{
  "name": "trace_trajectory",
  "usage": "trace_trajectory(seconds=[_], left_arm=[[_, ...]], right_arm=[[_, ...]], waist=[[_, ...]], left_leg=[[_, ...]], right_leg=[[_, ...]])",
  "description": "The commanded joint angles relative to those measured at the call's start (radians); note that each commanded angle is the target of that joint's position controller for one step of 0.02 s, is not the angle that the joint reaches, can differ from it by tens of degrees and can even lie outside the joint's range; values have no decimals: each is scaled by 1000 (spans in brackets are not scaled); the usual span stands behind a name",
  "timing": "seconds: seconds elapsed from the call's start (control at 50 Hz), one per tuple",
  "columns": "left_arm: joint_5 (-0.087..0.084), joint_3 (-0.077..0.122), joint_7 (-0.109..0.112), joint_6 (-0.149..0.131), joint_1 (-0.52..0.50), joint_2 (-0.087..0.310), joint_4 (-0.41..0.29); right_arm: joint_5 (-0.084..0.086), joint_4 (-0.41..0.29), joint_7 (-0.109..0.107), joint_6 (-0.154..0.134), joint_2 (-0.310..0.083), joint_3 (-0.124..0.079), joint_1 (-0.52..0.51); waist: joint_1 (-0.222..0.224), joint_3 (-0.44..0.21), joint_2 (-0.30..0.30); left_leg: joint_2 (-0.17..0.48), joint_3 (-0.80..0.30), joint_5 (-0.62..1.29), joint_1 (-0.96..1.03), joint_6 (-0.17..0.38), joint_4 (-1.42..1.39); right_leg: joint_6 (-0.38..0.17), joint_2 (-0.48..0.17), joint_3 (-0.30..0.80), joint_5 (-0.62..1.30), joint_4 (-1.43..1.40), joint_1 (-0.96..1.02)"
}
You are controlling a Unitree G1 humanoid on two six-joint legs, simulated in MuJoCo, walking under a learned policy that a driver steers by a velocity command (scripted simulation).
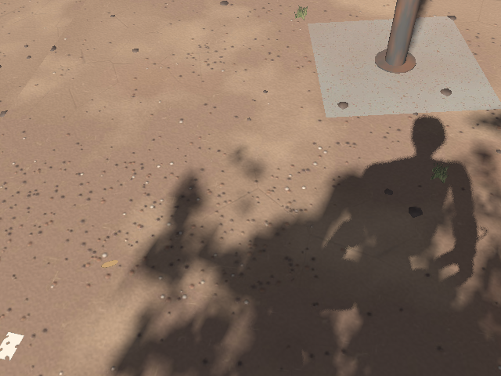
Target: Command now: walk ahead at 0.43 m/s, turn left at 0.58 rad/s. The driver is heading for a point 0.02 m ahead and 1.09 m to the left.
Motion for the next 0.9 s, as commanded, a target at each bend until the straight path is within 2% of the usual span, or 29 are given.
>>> trace_trajectory(seconds=[0.02, 0.08, 0.12, 0.14, 0.16, 0.18, 0.2, 0.22, 0.24, 0.26, 0.28, 0.3, 0.32, 0.34, 0.4, 0.44, 0.48, 0.52, 0.6, 0.64, 0.68, 0.7, 0.72, 0.74, 0.76, 0.78, 0.8, 0.84, 0.9], left_arm=[[2, 31, -1, -18, 34, 136, -22], [2, 35, 2, -12, 63, 154, 7], [-1, 39, 5, -2, 62, 174, 21], [-3, 40, 6, 3, 58, 188, 25], [-7, 40, 6, 9, 52, 199, 27], [-12, 36, 5, 15, 37, 197, 19], [-18, 19, -4, 14, 50, 142, -26], [-8, 14, -21, 2, -2, 99, -105], [-3, 30, -23, -6, -125, 179, -127], [-16, 22, -27, -16, -140, 152, -129], [-16, 19, -26, -22, -109, 141, -108], [3, 21, -25, -10, -92, 139, -101], [19, 19, -28, 9, -54, 133, -85], [25, 20, -32, 24, -45, 129, -84], [24, 19, -39, 48, -120, 117, -113], [21, 18, -38, 50, -222, 118, -147], [17, 17, -35, 47, -293, 120, -171], [13, 9, -34, 43, -332, 108, -188], [-2, -9, -30, 36, -429, 103, -226], [-5, -11, -22, 28, -399, 124, -221], [-6, 3, -3, 16, -240, 175, -174], [-1, 10, 9, -1, -105, 198, -144], [11, 20, 24, -10, -7, 260, -141], [5, 21, 13, 6, -42, 282, -169], [-24, 20, 10, 25, -94, 216, -185], [-27, -4, 15, 31, -171, 134, -203], [-19, -19, 16, 37, -232, 94, -208], [-8, -17, 23, 43, -251, 112, -201], [5, -6, 18, 37, -227, 138, -181]], right_arm=[[0, -122, 14, -22, -13, 14, -185], [-5, -157, 19, -22, -13, 21, -239], [-11, -159, 15, -22, -22, 18, -216], [-12, -148, 7, -23, -33, 11, -164], [-13, -118, -3, -30, -51, 0, -53], [-19, -58, -18, -40, -81, -19, 131], [-26, -35, -38, -43, -182, -50, 266], [9, -63, -49, -37, -266, -65, 240], [16, -55, -59, -27, -247, -59, 244], [23, -40, -68, -30, -200, -46, 198], [26, -42, -70, -38, -150, -33, 147], [31, -44, -74, -49, -127, -24, 109], [34, -51, -76, -58, -109, -17, 81], [38, -51, -74, -69, -105, -13, 86], [42, -32, -68, -86, -128, -18, 145], [39, -16, -69, -86, -129, -17, 203], [39, -1, -73, -86, -129, -15, 251], [39, 12, -80, -82, -131, -13, 286], [30, 30, -97, -60, -122, -9, 350], [22, 22, -109, -53, -129, -11, 330], [21, -3, -111, -61, -160, -20, 254], [37, -19, -102, -72, -167, -20, 203], [59, -63, -96, -81, -94, -4, 222], [85, -58, -111, -66, -53, -4, 423], [31, -16, -118, -46, -145, -18, 422], [12, -20, -107, -30, -156, -26, 333], [6, -29, -94, -17, -135, -24, 289], [6, -35, -69, 17, -101, -19, 274], [18, -59, -58, 33, -77, -12, 247]], waist=[[32, 96, -149], [38, 102, -163], [13, 85, -172], [-15, 49, -176], [-66, -20, -165], [-147, -129, -118], [-190, -258, 42], [-143, -327, 204], [-180, -232, 49], [-138, -115, 12], [-85, -44, -28], [-46, -18, -25], [-17, -24, -16], [-9, -31, -7], [-18, 0, -7], [-50, 39, -2], [-68, 56, -3], [-78, 32, 5], [-119, 6, 29], [-97, -6, 39], [-19, -63, 62], [61, -110, 41], [71, -255, -113], [-35, -409, -274], [-47, -399, -161], [-52, -253, -95], [-70, -151, -83], [-80, -66, -158], [-87, -80, -155]], left_leg=[[13, 67, 20, -115, 11, -124], [-2, 135, -50, -34, 57, -231], [-40, 175, -118, 64, 100, -285], [-78, 195, -151, 148, 124, -305], [-120, 199, -153, 283, 151, -338], [-146, 176, -108, 526, 183, -414], [80, -150, -350, 834, 257, -486], [313, -683, -398, 970, 355, -641], [294, -612, -241, 915, 342, -672], [261, -451, -79, 796, 328, -657], [203, -351, 88, 661, 291, -666], [150, -284, 179, 578, 269, -672], [113, -239, 218, 533, 261, -683], [97, -227, 259, 509, 266, -689], [68, -223, 224, 464, 264, -731], [65, -247, 207, 477, 252, -752], [63, -242, 437, 512, 226, -712], [44, -212, 676, 548, 190, -639], [26, -241, 797, 616, 145, -543], [17, -271, 823, 621, 116, -476], [-4, -304, 885, 574, 67, -336], [-41, -300, 789, 499, 48, -171], [-126, -210, 204, 350, 28, 124], [-268, -113, -606, 165, 22, 383], [-184, -108, -471, 156, 27, 454], [-151, -91, -393, 141, 14, 438], [-118, -71, -355, 130, 2, 392], [-100, -38, -303, 168, -21, 359], [-98, -15, -275, 178, -24, 295]], right_leg=[[-116, -262, 101, 241, -86, 26], [-108, -278, 42, 360, -45, 39], [-96, -284, -3, 570, 34, 45], [-90, -284, -29, 764, 128, 48], [-84, -279, -54, 893, 292, 31], [-58, -254, -83, 825, 527, -74], [-10, -203, -84, 400, 854, -378], [38, -15, 41, -280, 1121, -694], [27, -47, 180, -205, 1150, -793], [14, -93, 188, -104, 1097, -789], [12, -125, 191, -58, 997, -716], [20, -139, 201, -51, 943, -652], [32, -143, 202, -43, 918, -600], [43, -136, 195, -39, 905, -581], [71, -123, 178, 38, 826, -631], [80, -117, 178, 107, 747, -703], [83, -92, 173, 152, 672, -734], [73, -57, 164, 188, 611, -711], [40, 19, 154, 222, 475, -657], [17, 50, 174, 201, 377, -554], [-20, 73, 194, 206, 273, -320], [-46, 12, 232, 372, 166, -128], [-103, -247, 412, 795, 242, 135], [-274, -539, 694, 1281, 313, 304], [-295, -493, 707, 1092, 259, 161], [-266, -410, 570, 861, 198, 11], [-226, -339, 469, 670, 139, -100], [-206, -264, 339, 533, 67, -250], [-221, -261, 262, 494, 49, -285]])
Keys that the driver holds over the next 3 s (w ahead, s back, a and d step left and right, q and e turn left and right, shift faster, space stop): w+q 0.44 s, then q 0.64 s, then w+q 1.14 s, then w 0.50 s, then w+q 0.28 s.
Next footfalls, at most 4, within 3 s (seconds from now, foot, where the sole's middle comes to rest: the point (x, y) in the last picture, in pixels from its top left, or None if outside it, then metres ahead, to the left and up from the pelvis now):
0.18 left None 0.22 0.13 -0.78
0.72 right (242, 355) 0.55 0.12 -0.78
1.18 left None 0.36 0.25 -0.78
1.64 right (174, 307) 0.69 0.32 -0.78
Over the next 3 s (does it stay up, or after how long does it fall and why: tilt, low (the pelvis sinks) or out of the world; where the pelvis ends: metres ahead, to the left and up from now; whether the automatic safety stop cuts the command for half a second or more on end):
stays up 0.74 0.99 0.00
